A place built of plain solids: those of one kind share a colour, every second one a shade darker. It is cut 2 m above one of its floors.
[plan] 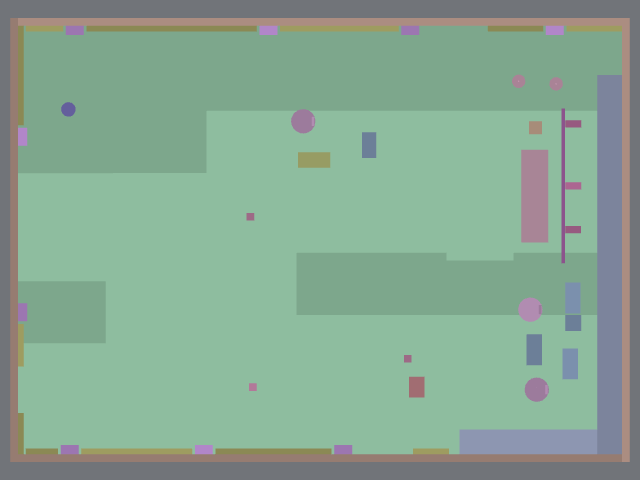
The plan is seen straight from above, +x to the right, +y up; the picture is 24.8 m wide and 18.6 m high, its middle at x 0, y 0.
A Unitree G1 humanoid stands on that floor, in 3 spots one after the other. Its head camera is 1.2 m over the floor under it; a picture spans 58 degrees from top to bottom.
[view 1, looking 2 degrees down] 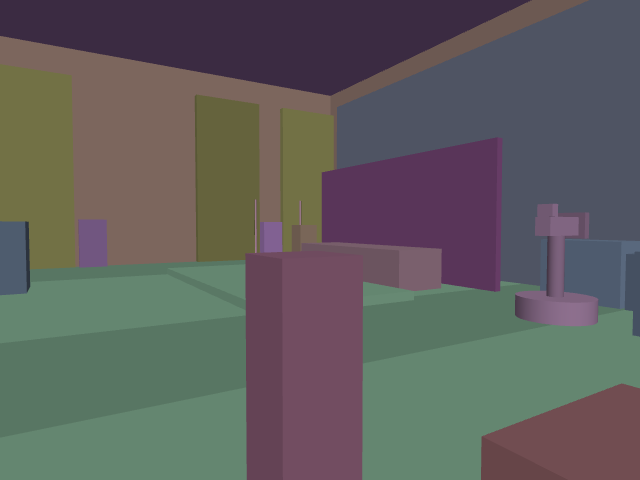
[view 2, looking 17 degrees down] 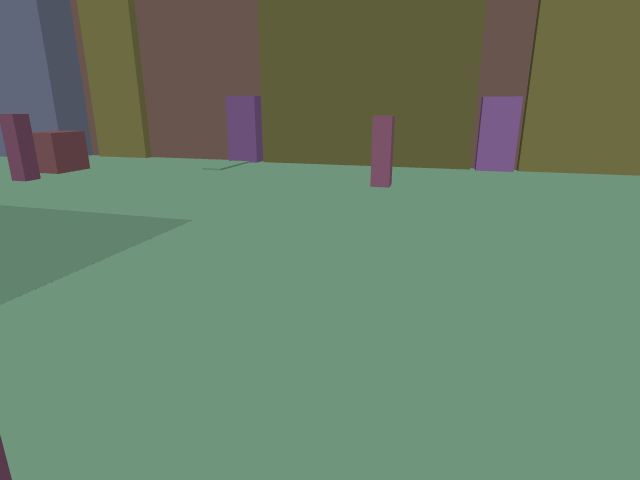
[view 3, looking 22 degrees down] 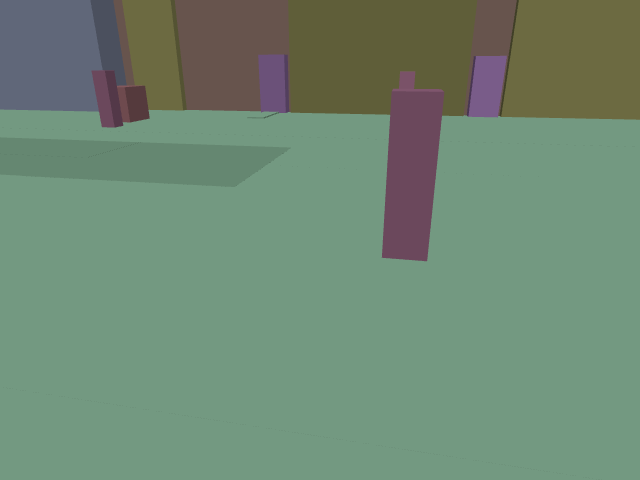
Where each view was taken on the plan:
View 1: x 2.69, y -5.90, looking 59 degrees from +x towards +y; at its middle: drape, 16.32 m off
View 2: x -3.56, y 1.20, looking -74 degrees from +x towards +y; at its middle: floor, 4.11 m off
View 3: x -2.65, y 3.72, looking -79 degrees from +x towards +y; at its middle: floor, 3.20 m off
